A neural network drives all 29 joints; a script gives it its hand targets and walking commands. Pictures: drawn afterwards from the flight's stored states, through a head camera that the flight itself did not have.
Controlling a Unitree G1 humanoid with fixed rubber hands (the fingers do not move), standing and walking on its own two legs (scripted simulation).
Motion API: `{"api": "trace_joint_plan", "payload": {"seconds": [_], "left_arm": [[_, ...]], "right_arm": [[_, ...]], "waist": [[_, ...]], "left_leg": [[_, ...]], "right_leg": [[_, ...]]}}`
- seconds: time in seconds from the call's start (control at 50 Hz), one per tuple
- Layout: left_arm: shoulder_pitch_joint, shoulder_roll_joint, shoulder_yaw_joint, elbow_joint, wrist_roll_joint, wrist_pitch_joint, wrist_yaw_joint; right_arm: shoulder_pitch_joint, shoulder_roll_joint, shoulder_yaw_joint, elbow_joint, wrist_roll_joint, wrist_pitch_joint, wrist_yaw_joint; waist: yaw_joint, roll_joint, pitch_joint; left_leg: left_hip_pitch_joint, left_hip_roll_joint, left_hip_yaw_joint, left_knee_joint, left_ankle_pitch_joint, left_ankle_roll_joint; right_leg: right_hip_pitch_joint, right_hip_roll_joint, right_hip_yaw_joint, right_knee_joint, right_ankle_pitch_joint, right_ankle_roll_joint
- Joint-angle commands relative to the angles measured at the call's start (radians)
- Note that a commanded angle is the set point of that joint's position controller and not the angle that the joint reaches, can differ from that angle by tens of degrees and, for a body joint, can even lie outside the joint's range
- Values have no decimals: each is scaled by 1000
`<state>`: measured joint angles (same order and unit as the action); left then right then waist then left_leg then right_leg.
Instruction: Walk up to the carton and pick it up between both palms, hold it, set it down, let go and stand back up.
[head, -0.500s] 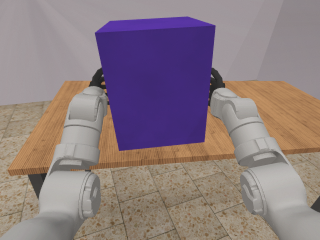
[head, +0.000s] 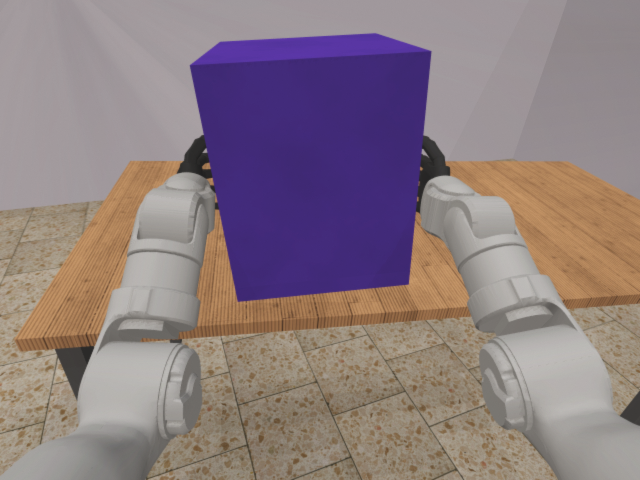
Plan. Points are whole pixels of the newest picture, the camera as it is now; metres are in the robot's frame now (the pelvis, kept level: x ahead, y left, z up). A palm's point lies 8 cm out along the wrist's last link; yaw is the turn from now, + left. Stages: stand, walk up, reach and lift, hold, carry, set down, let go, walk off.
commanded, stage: hold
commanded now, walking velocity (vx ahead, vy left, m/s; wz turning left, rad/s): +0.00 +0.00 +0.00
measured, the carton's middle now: (311, 158) +0.40 +0.03 +0.30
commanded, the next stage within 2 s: set down in 1.82 s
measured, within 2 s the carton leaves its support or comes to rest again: neither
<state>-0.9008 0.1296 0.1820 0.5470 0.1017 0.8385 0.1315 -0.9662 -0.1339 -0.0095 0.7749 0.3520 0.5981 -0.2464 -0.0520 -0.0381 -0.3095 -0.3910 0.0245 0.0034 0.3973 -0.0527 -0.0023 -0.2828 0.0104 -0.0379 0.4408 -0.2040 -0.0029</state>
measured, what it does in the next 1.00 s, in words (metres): stands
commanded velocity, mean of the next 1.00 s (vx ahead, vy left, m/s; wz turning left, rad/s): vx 0.00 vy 0.00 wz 0.00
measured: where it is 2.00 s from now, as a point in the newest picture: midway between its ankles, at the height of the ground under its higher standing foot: outside the picture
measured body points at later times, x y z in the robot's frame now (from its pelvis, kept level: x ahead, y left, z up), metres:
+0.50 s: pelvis +0.00 +0.00 +0.00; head -0.10 +0.03 +0.44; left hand +0.38 +0.17 +0.26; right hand +0.38 -0.12 +0.27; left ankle +0.09 +0.12 -0.74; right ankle +0.01 -0.12 -0.74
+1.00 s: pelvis +0.00 +0.00 +0.00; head -0.10 +0.03 +0.44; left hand +0.38 +0.17 +0.26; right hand +0.38 -0.12 +0.27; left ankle +0.09 +0.12 -0.74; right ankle +0.01 -0.12 -0.74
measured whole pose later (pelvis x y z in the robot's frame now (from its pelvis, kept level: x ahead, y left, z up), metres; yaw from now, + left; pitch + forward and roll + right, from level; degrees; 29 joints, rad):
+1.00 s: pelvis +0.00 +0.00 +0.00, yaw +0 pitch +2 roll -1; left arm -0.90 0.13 0.19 0.55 0.10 0.83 0.13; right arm -0.97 -0.13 -0.02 0.77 0.34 0.60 -0.25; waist -0.05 -0.04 -0.31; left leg -0.39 0.02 0.00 0.40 -0.05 0.00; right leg -0.28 0.01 -0.04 0.44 -0.20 0.00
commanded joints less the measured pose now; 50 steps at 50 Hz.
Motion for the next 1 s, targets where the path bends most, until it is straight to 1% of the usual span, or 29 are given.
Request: {"api": "trace_joint_plan", "payload": {"seconds": [0.0, 0.02, 0.06, 0.08, 0.1, 0.14, 0.18, 0.2, 0.24, 0.28, 0.3, 0.32, 0.34, 0.36, 0.42, 0.46, 0.58, 0.64, 0.66, 0.68, 0.72, 0.76, 0.78, 0.8, 0.86, 0.9, 0.92, 0.96, 0.98], "left_arm": [[-1136, -874, -354, -256, -274, -144, -138], [-1147, -865, -353, -325, -279, -153, -138], [-1144, -904, -389, -334, -305, -150, -134], [-1101, -861, -354, -341, -279, -146, -134], [-1083, -877, -344, -256, -267, -134, -138], [-1083, -871, -377, -372, -300, -143, -135], [-1115, -894, -393, -386, -296, -143, -129], [-1112, -854, -342, -271, -255, -134, -129], [-1118, -889, -360, -347, -295, -137, -137], [-1104, -870, -347, -300, -272, -140, -143], [-1112, -864, -335, -261, -270, -140, -143], [-1142, -903, -375, -320, -296, -149, -137], [-1137, -867, -343, -303, -280, -146, -139], [-1149, -866, -368, -349, -281, -147, -134], [-1104, -856, -337, -290, -283, -137, -140], [-1121, -872, -332, -237, -272, -142, -140], [-1119, -905, -376, -282, -289, -144, -138], [-1113, -888, -389, -330, -303, -155, -136], [-1124, -899, -353, -256, -272, -144, -130], [-1136, -888, -385, -304, -283, -147, -133], [-1131, -922, -414, -356, -312, -142, -126], [-1143, -890, -374, -301, -286, -148, -127], [-1133, -874, -360, -296, -288, -144, -130], [-1148, -888, -358, -299, -278, -145, -129], [-1155, -864, -348, -270, -279, -150, -136], [-1115, -880, -379, -328, -283, -136, -134], [-1135, -896, -377, -299, -286, -138, -130], [-1152, -935, -426, -340, -312, -149, -132], [-1167, -894, -400, -315, -304, -146, -132]], "right_arm": [[-1207, 705, 164, -423, 142, -60, 130], [-1223, 757, 188, -492, 151, -69, 132], [-1231, 761, 194, -527, 149, -77, 127], [-1187, 758, 212, -514, 160, -64, 122], [-1193, 716, 176, -473, 151, -61, 120], [-1181, 751, 237, -567, 192, -69, 119], [-1180, 743, 224, -541, 187, -62, 122], [-1190, 725, 200, -455, 165, -52, 119], [-1188, 745, 186, -499, 145, -56, 121], [-1188, 724, 174, -476, 141, -62, 118], [-1240, 737, 201, -495, 155, -65, 119], [-1208, 744, 181, -473, 147, -65, 125], [-1251, 761, 204, -496, 163, -63, 129], [-1203, 746, 181, -474, 157, -64, 132], [-1215, 745, 182, -512, 137, -64, 119], [-1217, 727, 163, -440, 121, -60, 123], [-1224, 730, 179, -492, 137, -71, 125], [-1208, 745, 203, -530, 154, -73, 122], [-1229, 715, 170, -462, 149, -72, 127], [-1215, 738, 171, -475, 141, -76, 125], [-1251, 746, 206, -553, 171, -79, 133], [-1194, 742, 174, -449, 141, -65, 131], [-1217, 724, 174, -476, 149, -64, 130], [-1202, 725, 160, -440, 141, -65, 135], [-1211, 734, 158, -427, 130, -69, 131], [-1225, 737, 199, -510, 159, -72, 128], [-1192, 719, 167, -438, 136, -65, 132], [-1191, 727, 164, -474, 132, -72, 129], [-1210, 727, 155, -458, 136, -69, 132]], "waist": [[-32, 186, -331], [-18, 131, -399], [-33, 171, -421], [-21, 140, -419], [-21, 170, -362], [-18, 151, -472], [-22, 190, -464], [-24, 182, -332], [-34, 153, -396], [-35, 151, -379], [-12, 122, -366], [-37, 154, -405], [-11, 144, -373], [-27, 180, -385], [-31, 116, -388], [-29, 153, -337], [-39, 182, -395], [-37, 149, -433], [-23, 185, -354], [-49, 168, -381], [-35, 194, -469], [-40, 173, -366], [-33, 153, -377], [-25, 200, -375], [-40, 146, -346], [-25, 177, -434], [-41, 194, -357], [-63, 192, -411], [-48, 190, -401]], "left_leg": [[412, -33, -66, -25, -116, -15], [422, -25, -64, -23, -73, -13], [439, -32, -68, -17, -46, -16], [454, -29, -62, -15, 1, -16], [417, -36, -62, -13, -58, -18], [465, -40, -56, 17, 67, -21], [471, -35, -66, 2, 37, -24], [425, -36, -61, -20, -67, -21], [424, -28, -75, -17, -12, -13], [411, -34, -57, -22, -54, -13], [406, -35, -59, -31, -62, -3], [431, -31, -69, -29, -35, -16], [416, -38, -67, -21, -61, -8], [430, -30, -61, -23, -63, -18], [408, -35, -59, -27, -66, -1], [396, -29, -66, -37, -114, -9], [445, -24, -69, -25, -41, -26], [450, -28, -70, -10, -31, -24], [430, -28, -68, -25, -86, -23], [437, -24, -70, -25, -78, -26], [475, -19, -79, -5, 1, -37], [424, -19, -77, -33, -75, -24], [426, -31, -64, -20, -65, -20], [414, -29, -71, -31, -81, -24], [418, -22, -66, -40, -100, -16], [448, -25, -70, -14, -26, -19], [435, -24, -73, -27, -65, -22], [449, -22, -75, -18, -62, -31], [436, -22, -74, -27, -83, -22]], "right_leg": [[-68, 36, 65, -209, -47, 49], [-25, 45, 59, -196, -6, 52], [-31, 44, 56, -193, 24, 54], [-2, 48, 63, -198, 59, 54], [-31, 44, 61, -205, 1, 52], [31, 53, 63, -187, 143, 59], [-3, 53, 69, -185, 87, 60], [-50, 43, 61, -205, -11, 59], [-15, 53, 56, -196, 49, 51], [-4, 46, 61, -201, 17, 61], [-15, 44, 65, -201, -2, 64], [-17, 50, 59, -198, 22, 59], [-31, 47, 62, -207, -6, 50], [-35, 46, 57, -198, 13, 54], [-25, 44, 61, -203, 5, 57], [-49, 40, 60, -206, -50, 49], [-27, 48, 58, -196, 14, 53], [-30, 50, 58, -191, 33, 53], [-62, 48, 59, -208, -32, 43], [-40, 49, 56, -201, -9, 48], [-14, 60, 53, -190, 74, 40], [-27, 54, 52, -194, 2, 52], [-41, 54, 55, -210, 16, 44], [-37, 47, 57, -203, -7, 51], [-44, 43, 58, -210, -17, 49], [-14, 51, 58, -183, 36, 45], [-50, 46, 56, -192, -1, 46], [-49, 49, 58, -194, 13, 50], [-48, 44, 55, -193, -12, 48]]}}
